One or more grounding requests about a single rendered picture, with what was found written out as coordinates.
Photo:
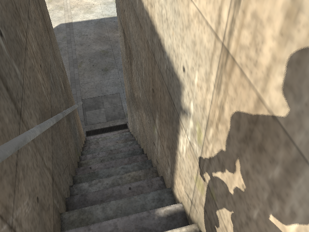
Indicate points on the stairs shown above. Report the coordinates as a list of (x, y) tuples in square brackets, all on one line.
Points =
[(117, 189)]

